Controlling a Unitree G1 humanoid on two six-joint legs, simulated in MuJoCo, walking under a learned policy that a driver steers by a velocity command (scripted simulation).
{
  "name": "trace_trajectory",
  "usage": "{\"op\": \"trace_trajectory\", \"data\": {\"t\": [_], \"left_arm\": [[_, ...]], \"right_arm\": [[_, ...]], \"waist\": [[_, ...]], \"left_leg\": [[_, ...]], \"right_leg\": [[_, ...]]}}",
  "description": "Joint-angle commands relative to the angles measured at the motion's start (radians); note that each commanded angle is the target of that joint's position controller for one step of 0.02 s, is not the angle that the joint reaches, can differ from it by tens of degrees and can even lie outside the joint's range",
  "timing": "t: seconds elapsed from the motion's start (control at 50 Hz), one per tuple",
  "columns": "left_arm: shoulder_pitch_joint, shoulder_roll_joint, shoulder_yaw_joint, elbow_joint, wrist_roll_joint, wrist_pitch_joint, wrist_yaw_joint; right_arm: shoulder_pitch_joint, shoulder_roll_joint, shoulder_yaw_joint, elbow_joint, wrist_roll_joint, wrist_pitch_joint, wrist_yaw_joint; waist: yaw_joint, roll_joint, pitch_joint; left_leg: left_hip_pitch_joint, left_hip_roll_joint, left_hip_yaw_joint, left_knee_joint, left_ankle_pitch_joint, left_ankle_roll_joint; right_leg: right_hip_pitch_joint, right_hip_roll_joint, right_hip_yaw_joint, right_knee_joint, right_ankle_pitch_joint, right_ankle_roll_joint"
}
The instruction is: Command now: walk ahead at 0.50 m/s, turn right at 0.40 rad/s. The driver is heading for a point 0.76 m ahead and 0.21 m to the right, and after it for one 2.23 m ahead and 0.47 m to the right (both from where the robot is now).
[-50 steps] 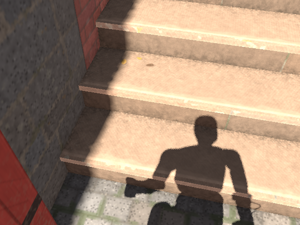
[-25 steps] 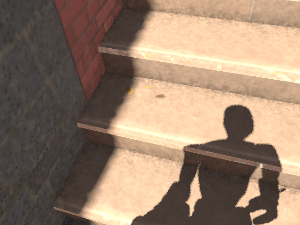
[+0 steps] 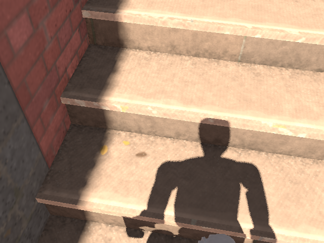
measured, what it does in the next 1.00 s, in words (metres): climbs, turning right: right foot 0.16 m higher, then left foot 0.16 m higher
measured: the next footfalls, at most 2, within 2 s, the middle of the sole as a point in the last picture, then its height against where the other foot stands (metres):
right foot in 0.20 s outside the picture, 0.16 m higher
left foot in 0.68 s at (180, 190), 0.16 m higher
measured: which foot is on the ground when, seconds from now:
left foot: down 0.00-0.22, up 0.24-0.66, down 0.68-1.00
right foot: up 0.00-0.18, down 0.20-0.72, up 0.74-1.00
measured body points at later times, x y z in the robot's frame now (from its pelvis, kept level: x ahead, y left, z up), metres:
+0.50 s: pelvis +0.28 -0.08 +0.14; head +0.28 -0.09 +0.59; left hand +0.26 +0.17 +0.00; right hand +0.42 -0.32 +0.06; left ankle +0.41 +0.06 -0.26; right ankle +0.23 -0.11 -0.58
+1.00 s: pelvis +0.56 -0.16 +0.31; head +0.55 -0.16 +0.76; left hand +0.85 -0.06 +0.23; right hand +0.37 -0.27 +0.15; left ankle +0.53 -0.03 -0.42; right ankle +0.59 -0.32 -0.16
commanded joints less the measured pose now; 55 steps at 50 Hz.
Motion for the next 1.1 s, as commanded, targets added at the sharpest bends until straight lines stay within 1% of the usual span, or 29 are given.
{"op": "trace_trajectory", "data": {"t": [0.02, 0.1, 0.12, 0.16, 0.18, 0.2, 0.22, 0.24, 0.26, 0.28, 0.32, 0.36, 0.4, 0.46, 0.5, 0.56, 0.6, 0.68, 0.7, 0.72, 0.74, 0.76, 0.8, 0.84, 0.92, 0.96, 1.04, 1.08, 1.1], "left_arm": [[-0.295, -0.071, -0.054, -0.265, -0.001, -0.013, 0.003], [-0.287, -0.063, -0.069, -0.325, -0.007, 0.03, -0.025], [-0.265, -0.075, -0.07, -0.298, -0.011, 0.027, -0.028], [-0.093, -0.018, -0.049, -0.259, -0.03, 0.019, -0.014], [0.063, 0.032, -0.027, -0.203, -0.018, 0.012, -0.02], [0.139, 0.082, -0.009, -0.188, 0.0, 0.004, -0.036], [0.163, 0.19, 0.036, -0.156, 0.015, 0.001, -0.032], [0.126, 0.33, 0.092, -0.122, -0.001, 0.028, -0.022], [0.054, 0.316, 0.094, -0.106, 0.003, 0.03, -0.009], [0.276, 0.194, 0.056, -0.045, 0.047, -0.005, -0.062], [0.242, 0.16, 0.054, 0.082, 0.037, -0.033, -0.107], [0.158, 0.05, 0.004, 0.142, 0.086, -0.039, -0.138], [0.093, 0.069, -0.002, 0.146, 0.072, -0.065, -0.137], [0.326, 0.114, -0.009, 0.201, 0.108, -0.089, -0.092], [0.45, 0.11, -0.024, 0.246, 0.136, -0.075, -0.115], [0.386, 0.163, -0.015, 0.185, 0.064, -0.083, -0.144], [0.25, 0.212, -0.013, 0.12, 0.023, -0.099, -0.169], [0.357, 0.39, 0.082, 0.153, 0.005, -0.111, -0.173], [0.399, 0.297, 0.081, 0.164, 0.051, -0.094, -0.184], [0.466, 0.163, 0.048, 0.177, 0.1, -0.082, -0.201], [0.318, 0.201, 0.075, 0.202, 0.03, -0.061, -0.2], [0.211, 0.163, 0.073, 0.145, -0.005, -0.065, -0.171], [0.108, 0.156, 0.063, 0.092, 0.016, -0.07, -0.104], [0.076, 0.071, 0.026, 0.043, 0.036, -0.051, -0.077], [-0.058, 0.073, -0.016, -0.039, 0.007, -0.036, -0.092], [-0.146, 0.054, -0.033, -0.078, 0.009, -0.039, -0.085], [-0.463, 0.054, -0.073, -0.241, 0.017, -0.038, -0.055], [-0.575, 0.011, -0.091, -0.29, 0.039, 0.009, -0.084], [-0.616, -0.012, -0.11, -0.311, 0.007, 0.043, -0.106]], "right_arm": [[0.015, -0.049, 0.016, -0.008, 0.015, -0.019, 0.008], [0.015, -0.13, 0.004, -0.044, 0.054, 0.011, -0.04], [0.017, -0.12, 0.013, -0.07, 0.067, 0.017, -0.045], [0.054, -0.209, -0.004, -0.095, 0.071, 0.013, -0.043], [-0.001, -0.249, -0.026, -0.132, 0.068, 0.019, -0.034], [-0.053, -0.276, -0.042, -0.182, 0.071, 0.021, -0.014], [-0.081, -0.236, -0.043, -0.277, 0.076, 0.004, 0.013], [-0.198, -0.212, -0.06, -0.355, 0.04, 0.0, 0.051], [-0.104, -0.114, -0.042, -0.363, -0.006, -0.001, 0.062], [-0.099, -0.087, -0.044, -0.255, -0.011, 0.023, 0.121], [-0.163, -0.08, -0.029, -0.345, -0.013, 0.014, 0.129], [-0.241, -0.026, 0.014, -0.391, -0.004, 0.028, 0.093], [-0.278, -0.064, 0.023, -0.418, 0.02, 0.045, 0.069], [-0.402, 0.003, 0.066, -0.469, 0.034, 0.034, 0.083], [-0.557, -0.011, 0.085, -0.531, 0.014, 0.043, 0.078], [-0.74, -0.022, 0.084, -0.625, 0.004, 0.086, 0.08], [-0.554, -0.008, 0.079, -0.577, -0.01, 0.123, 0.106], [-0.517, -0.15, 0.024, -0.603, 0.032, 0.125, 0.132], [-0.196, -0.193, -0.005, -0.494, 0.018, 0.123, 0.123], [0.084, -0.222, -0.023, -0.372, 0.003, 0.112, 0.115], [0.162, -0.21, -0.02, -0.372, -0.047, 0.108, 0.097], [0.076, -0.205, -0.014, -0.317, -0.026, 0.063, 0.083], [-0.144, -0.004, 0.025, -0.259, 0.002, 0.033, 0.081], [-0.228, 0.122, 0.057, -0.18, 0.012, 0.027, 0.073], [-0.222, 0.037, 0.031, -0.143, -0.046, 0.002, 0.091], [-0.087, 0.015, 0.031, -0.089, -0.069, -0.012, 0.087], [0.122, -0.021, 0.036, 0.024, -0.075, -0.022, 0.05], [0.04, -0.026, 0.037, -0.035, -0.05, -0.001, 0.092], [0.037, -0.063, 0.027, -0.043, -0.023, 0.005, 0.117]], "waist": [[0.048, 0.051, 0.183], [0.029, 0.106, 0.077], [0.012, 0.064, 0.014], [0.103, 0.226, -0.166], [0.163, 0.315, -0.283], [0.199, 0.348, -0.374], [0.193, 0.205, -0.395], [0.158, -0.151, -0.38], [0.044, -0.081, -0.359], [0.192, -0.009, 0.041], [0.053, -0.004, -0.032], [-0.066, 0.109, -0.022], [-0.121, 0.066, -0.035], [-0.036, -0.07, -0.033], [0.021, 0.024, -0.011], [0.053, -0.053, 0.0], [-0.084, -0.142, -0.023], [-0.09, -0.17, -0.154], [-0.119, -0.008, -0.395], [-0.15, 0.306, -0.571], [-0.255, 0.309, -0.377], [-0.179, 0.169, -0.113], [-0.056, -0.012, -0.115], [0.031, 0.019, -0.123], [0.03, 0.036, -0.038], [-0.016, 0.16, -0.021], [-0.097, 0.04, -0.019], [-0.036, 0.118, -0.044], [-0.035, 0.196, -0.025]], "left_leg": [[-0.095, 0.29, -0.158, -0.259, -0.168, 0.067], [-0.113, 0.232, -0.002, -0.439, 0.331, 0.11], [-0.055, 0.219, 0.068, -0.386, 0.753, 0.114], [0.086, 0.293, 0.071, -0.078, 1.8, 0.122], [0.239, 0.324, 0.064, 0.175, 1.94, 0.103], [0.237, 0.315, 0.069, 0.42, 1.851, 0.076], [-0.147, 0.212, 0.032, 0.782, 1.331, 0.023], [-0.504, -0.054, -0.078, 1.199, 0.168, -0.034], [-0.593, 0.029, -0.299, 1.403, 0.171, -0.012], [-0.863, -0.034, -0.547, 1.573, 0.393, 0.034], [-1.074, -0.103, -0.476, 1.869, 0.276, 0.098], [-1.189, -0.04, -0.439, 1.838, 0.35, 0.161], [-1.183, 0.041, -0.308, 1.712, 0.295, 0.137], [-1.221, 0.022, -0.187, 1.908, 0.144, 0.076], [-1.284, 0.038, -0.165, 1.688, 0.171, 0.084], [-1.078, 0.076, -0.059, 1.362, 0.071, 0.015], [-0.764, 0.02, 0.015, 1.255, 0.015, 0.003], [-0.554, -0.106, 0.043, 0.631, -0.089, 0.002], [-0.119, -0.021, -0.227, 0.634, 0.276, 0.125], [0.298, 0.213, -0.768, 0.375, 0.282, 0.371], [0.115, 0.303, -1.132, 0.109, -0.191, 0.41], [-0.023, 0.29, -1.025, 0.106, -0.355, 0.313], [-0.148, 0.268, -0.744, 0.147, -0.111, 0.302], [-0.209, 0.201, -0.534, 0.11, -0.03, 0.225], [-0.35, 0.155, -0.282, -0.032, -0.022, 0.166], [-0.289, 0.18, -0.304, -0.062, 0.179, 0.188], [0.138, 0.262, -0.331, -0.062, 0.336, 0.138], [-0.276, 0.233, -0.207, -0.249, 0.354, 0.143], [-0.494, 0.25, -0.188, -0.32, 0.38, 0.138]], "right_leg": [[-0.322, -0.04, 0.001, -0.049, -0.027, -0.016], [0.094, -0.084, -0.213, -0.536, -0.012, 0.0], [0.262, -0.042, -0.297, -0.635, -0.026, -0.025], [0.534, 0.081, -0.362, -0.756, -0.059, -0.071], [0.583, 0.106, -0.304, -0.878, -0.092, -0.108], [0.727, 0.12, -0.198, -1.071, -0.068, -0.136], [0.948, -0.041, 0.268, -1.281, -0.262, -0.19], [1.029, -0.218, 0.9, -1.735, -0.234, -0.243], [0.98, -0.258, 0.897, -1.789, -0.222, -0.215], [0.774, -0.175, 0.737, -1.691, -0.183, -0.118], [0.865, -0.183, 0.572, -1.638, 0.316, -0.163], [0.746, -0.13, 0.357, -1.62, 0.291, -0.103], [0.645, -0.078, 0.181, -1.662, 0.28, -0.024], [0.622, -0.016, 0.205, -1.694, 0.252, -0.018], [0.713, -0.036, 0.253, -1.731, 0.152, -0.04], [0.622, -0.112, 0.36, -1.898, 0.242, -0.158], [0.566, -0.172, 0.237, -1.874, 0.991, -0.209], [1.082, -0.251, 0.209, -1.608, 2.093, -0.158], [0.914, -0.195, 0.216, -1.301, 2.01, -0.101], [0.499, -0.029, 0.25, -0.975, 0.969, -0.022], [0.24, 0.151, 0.294, -0.48, 0.403, 0.003], [0.024, 0.117, 0.284, -0.268, 0.429, -0.032], [-0.04, 0.07, 0.268, -0.189, 0.391, -0.104], [-0.068, 0.018, 0.225, -0.155, 0.313, -0.125], [-0.118, -0.096, 0.022, -0.301, 0.2, -0.091], [-0.212, -0.079, -0.035, -0.026, 0.106, -0.095], [-0.572, -0.144, -0.042, -0.307, -0.001, -0.095], [-0.042, -0.175, -0.187, -0.621, 0.264, -0.081], [0.195, -0.132, -0.144, -0.601, 0.132, -0.046]]}}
